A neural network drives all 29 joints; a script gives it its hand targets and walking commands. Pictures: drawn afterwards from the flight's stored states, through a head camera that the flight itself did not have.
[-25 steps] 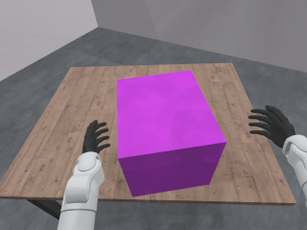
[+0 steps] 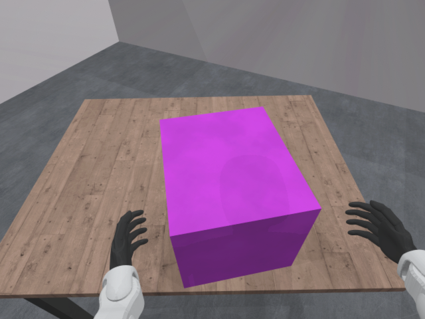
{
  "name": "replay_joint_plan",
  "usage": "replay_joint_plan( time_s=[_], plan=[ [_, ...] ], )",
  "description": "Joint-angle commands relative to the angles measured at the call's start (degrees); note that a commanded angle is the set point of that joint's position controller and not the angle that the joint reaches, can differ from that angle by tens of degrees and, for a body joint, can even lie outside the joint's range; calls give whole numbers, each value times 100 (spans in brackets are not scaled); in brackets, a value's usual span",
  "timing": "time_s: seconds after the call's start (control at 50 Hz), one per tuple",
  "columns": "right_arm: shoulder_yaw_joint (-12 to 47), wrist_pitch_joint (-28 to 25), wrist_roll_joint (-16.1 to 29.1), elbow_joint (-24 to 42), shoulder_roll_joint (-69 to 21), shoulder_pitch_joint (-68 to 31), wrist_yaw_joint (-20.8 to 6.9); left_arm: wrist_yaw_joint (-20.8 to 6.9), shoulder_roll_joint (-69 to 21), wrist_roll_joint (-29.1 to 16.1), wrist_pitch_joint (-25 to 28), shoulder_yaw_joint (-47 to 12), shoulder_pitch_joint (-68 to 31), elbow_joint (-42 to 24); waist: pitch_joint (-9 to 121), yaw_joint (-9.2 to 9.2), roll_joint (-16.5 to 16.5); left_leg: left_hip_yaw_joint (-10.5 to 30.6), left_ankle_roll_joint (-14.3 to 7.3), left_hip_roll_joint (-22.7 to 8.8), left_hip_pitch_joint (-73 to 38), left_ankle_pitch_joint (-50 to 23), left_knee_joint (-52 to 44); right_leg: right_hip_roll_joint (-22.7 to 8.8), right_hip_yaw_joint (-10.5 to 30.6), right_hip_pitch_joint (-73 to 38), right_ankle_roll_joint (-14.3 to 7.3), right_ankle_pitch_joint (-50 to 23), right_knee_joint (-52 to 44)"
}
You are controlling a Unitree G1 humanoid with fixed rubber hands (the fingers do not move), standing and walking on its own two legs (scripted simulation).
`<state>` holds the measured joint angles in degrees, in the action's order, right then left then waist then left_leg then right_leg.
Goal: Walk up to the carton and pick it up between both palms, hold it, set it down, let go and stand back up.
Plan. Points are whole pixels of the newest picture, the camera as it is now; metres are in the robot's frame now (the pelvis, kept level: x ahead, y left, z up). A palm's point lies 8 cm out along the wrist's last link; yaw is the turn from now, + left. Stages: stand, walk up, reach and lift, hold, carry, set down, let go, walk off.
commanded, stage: set down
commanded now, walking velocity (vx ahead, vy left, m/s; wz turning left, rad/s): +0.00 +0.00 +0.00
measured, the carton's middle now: (225, 192) +0.41 -0.01 +0.00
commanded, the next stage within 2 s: let go in 1.76 s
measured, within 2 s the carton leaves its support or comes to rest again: neither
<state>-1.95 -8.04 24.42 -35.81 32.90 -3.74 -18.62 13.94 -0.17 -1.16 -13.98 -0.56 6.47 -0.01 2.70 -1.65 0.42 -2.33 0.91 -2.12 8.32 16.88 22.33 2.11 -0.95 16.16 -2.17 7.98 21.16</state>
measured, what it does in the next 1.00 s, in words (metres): stands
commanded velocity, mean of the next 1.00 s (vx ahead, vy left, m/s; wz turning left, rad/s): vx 0.00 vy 0.00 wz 0.00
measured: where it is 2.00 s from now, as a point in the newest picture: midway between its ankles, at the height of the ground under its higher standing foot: outside the picture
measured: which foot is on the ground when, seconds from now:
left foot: down 0.00-1.00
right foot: down 0.00-1.00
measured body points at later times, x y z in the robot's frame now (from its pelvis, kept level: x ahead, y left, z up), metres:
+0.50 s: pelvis -0.02 -0.01 -0.01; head +0.00 -0.02 +0.44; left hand +0.21 +0.15 -0.01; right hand +0.22 -0.31 -0.02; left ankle -0.06 +0.12 -0.74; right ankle +0.03 -0.10 -0.74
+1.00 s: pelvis +0.00 +0.02 +0.00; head +0.01 +0.03 +0.45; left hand +0.18 +0.20 -0.05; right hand +0.20 -0.27 -0.05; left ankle -0.06 +0.12 -0.74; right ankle +0.03 -0.10 -0.74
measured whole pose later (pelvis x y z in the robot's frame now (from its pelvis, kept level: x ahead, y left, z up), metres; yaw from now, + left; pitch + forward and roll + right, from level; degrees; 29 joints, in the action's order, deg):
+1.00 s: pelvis +0.00 +0.02 +0.00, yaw +1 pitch +0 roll -2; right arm -0.8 -19.3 17.9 -44.1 24.4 8.0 -15.3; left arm 10.9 2.2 0.7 0.1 -3.6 18.3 13.5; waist -0.1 -1.7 0.6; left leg -1.9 -0.2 -1.6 7.1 19.9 27.0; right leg 1.6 -1.1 13.7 -0.9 9.8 23.4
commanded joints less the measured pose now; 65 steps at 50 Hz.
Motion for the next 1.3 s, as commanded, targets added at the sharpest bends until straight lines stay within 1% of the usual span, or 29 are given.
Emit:
replay_joint_plan(
  time_s=[0.0, 0.14, 0.18, 0.22, 0.24, 0.26, 0.28, 0.3, 0.36, 0.38, 0.48, 0.54, 0.56, 0.66, 0.72, 0.74, 0.8, 0.88, 0.94, 0.98, 1.0, 1.04, 1.06, 1.08, 1.12, 1.16, 1.18, 1.26, 1.28],
  plan=[
    [-489, -567, 222, 725, 1633, -589, -48, 1, -207, 181, 499, -207, -173, -1260, 1191, 8, -531, 314, 150, 87, 7, -2531, -148, 184, 256, -1423, -424, -2097, -34],
    [-422, -929, 290, 443, 1497, 33, -119, 61, -380, 383, 899, -267, 322, -1230, 942, 19, -490, 273, 139, 70, 139, -2136, -169, 147, 298, -1311, -462, -1709, -22],
    [-467, -1069, 294, 482, 1438, -190, -129, 104, -326, 327, 1081, -338, -34, -1253, 1038, 26, -348, 246, 136, 76, 369, -1780, -123, 100, 334, -1208, -450, -1450, 74],
    [-450, -1142, 236, 304, 1365, -234, -155, 145, -354, 317, 1211, -400, -105, -965, 850, 53, -420, 227, 97, 67, 669, -1179, -144, 31, 398, -1098, -428, -850, 76],
    [-435, -1154, 252, 288, 1324, -365, -161, 191, -311, 330, 1254, -359, -332, -903, 845, -30, -356, 194, 90, 64, 854, -895, -157, -14, 452, -1069, -416, -565, 105],
    [-411, -1157, 248, 225, 1288, -208, -166, 198, -359, 307, 1273, -449, -159, -809, 694, 29, -452, 194, 72, 53, 907, -710, -155, -28, 472, -1038, -403, -409, 122],
    [-379, -1179, 240, 382, 1244, -391, -164, 203, -286, 265, 1322, -383, -373, -791, 793, -62, -515, 147, 50, 72, 1047, -514, -160, -74, 524, -1055, -364, -200, 121],
    [-412, -1183, 235, 323, 1268, -187, -167, 206, -274, 228, 1348, -444, -184, -747, 731, 6, -568, 154, 52, 69, 1135, -388, -135, -105, 578, -1080, -339, -73, 153],
    [-320, -1209, 132, 332, 1150, -93, -110, 117, -228, 167, 1417, -406, -68, -413, 651, -56, -792, 110, 9, 126, 1352, -231, -64, -209, 730, -1142, -267, 174, 124],
    [-213, -1130, 23, 181, 1026, 20, -55, 21, -189, 167, 1345, -376, 6, -26, 432, -28, -946, 80, -16, 170, 1474, -93, -11, -329, 936, -1182, -213, 317, 32],
    [-280, -1035, -276, 719, 790, 3, 139, -102, 141, 155, 1316, -10, -92, -14, 468, -244, -1322, 29, -72, 252, 1766, 39, 37, -493, 1209, -1419, -59, 1100, -115],
    [-381, -1170, -391, 787, 676, 133, 224, -67, 184, 138, 1514, -54, -26, -13, 638, -164, -1346, 12, -64, 247, 1597, -79, 91, -450, 1103, -1462, -25, 708, -25],
    [-354, -1189, -422, 765, 607, 145, 263, -69, 249, 164, 1567, 45, -60, -5, 717, -229, -1297, -6, -63, 254, 1615, -79, 136, -480, 1154, -1532, 10, 690, 8],
    [-359, -1120, -597, 477, 335, 303, 399, -181, 387, 122, 1570, -44, -56, 294, 511, -131, -925, 16, 50, 283, 1515, -24, 137, -509, 1103, -1373, -63, 988, -66],
    [-377, -1215, -539, 264, 390, 508, 371, -191, 362, 71, 1668, -198, 164, 122, 798, -40, -538, 97, 141, 231, 1041, -634, 189, -300, 754, -1262, -180, 349, 54],
    [-394, -1208, -598, 69, 404, 567, 380, -210, 377, 73, 1665, -300, 203, 236, 790, 104, -475, 134, 159, 218, 897, -749, 217, -232, 676, -1221, -203, 107, 75],
    [-293, -1298, -536, -195, 439, 783, 370, -229, 355, 156, 1705, -300, 525, 288, 820, 126, -225, 183, 238, 175, 522, -1382, 184, -43, 415, -1304, -283, -724, 155],
    [-250, -1339, -603, -319, 431, 826, 331, -251, 324, 212, 1665, -224, 719, 409, 571, 26, -252, 232, 232, 125, 529, -1546, 69, 20, 283, -1387, -279, -942, 166],
    [-292, -1290, -739, -442, 375, 994, 329, -323, 253, 272, 1557, -312, 922, 653, 154, 101, -270, 233, 272, 85, 390, -1712, -98, 79, 174, -1350, -325, -1126, 31],
    [-330, -1326, -747, -151, 471, 977, 288, -272, 210, 292, 1565, -294, 1000, 436, 223, -37, -325, 233, 279, 53, 311, -1835, -170, 134, 83, -1349, -322, -1171, 12],
    [-330, -1274, -818, -304, 433, 936, 298, -292, 213, 278, 1520, -340, 939, 632, 60, 21, -352, 227, 281, 51, 314, -1742, -197, 119, 97, -1295, -317, -1091, -54],
    [-228, -1138, -891, -449, 327, 950, 311, -354, 232, 367, 1385, -250, 915, 958, -146, -59, -352, 185, 266, 56, 338, -1620, -280, 77, 155, -1315, -336, -969, -153],
    [-252, -1131, -846, -214, 336, 996, 291, -324, 215, 366, 1400, -246, 958, 675, -86, -130, -319, 199, 267, 30, 314, -1693, -312, 98, 105, -1379, -342, -998, -126],
    [-241, -1059, -923, -378, 293, 1085, 313, -362, 205, 380, 1317, -275, 1015, 879, -273, -45, -329, 168, 255, 48, 330, -1605, -350, 74, 142, -1374, -340, -954, -192],
    [-184, -936, -1006, -447, 196, 1062, 365, -419, 258, 463, 1195, -171, 978, 1115, -403, -117, -292, 123, 255, 76, 306, -1598, -397, 44, 185, -1385, -347, -904, -281],
    [-236, -906, -989, -166, 215, 1115, 341, -389, 212, 413, 1173, -229, 978, 779, -218, -139, -301, 163, 246, 18, 251, -1553, -428, 65, 113, -1406, -351, -791, -259],
    [-256, -837, -1059, -336, 162, 1166, 365, -417, 182, 427, 1094, -286, 990, 966, -408, -47, -231, 162, 259, 26, 235, -1504, -450, 41, 138, -1364, -369, -771, -308],
    [-204, -694, -1174, -274, -74, 1296, 444, -525, 223, 487, 965, -256, 991, 1104, -397, -3, -282, 164, 227, 78, 263, -1450, -427, -46, 224, -1505, -314, -768, -393],
    [-99, -552, -1352, -535, -240, 1298, 536, -652, 334, 512, 810, -191, 901, 1647, -604, 75, -414, 107, 184, 136, 347, -1164, -442, -143, 369, -1502, -277, -669, -493]
  ],
)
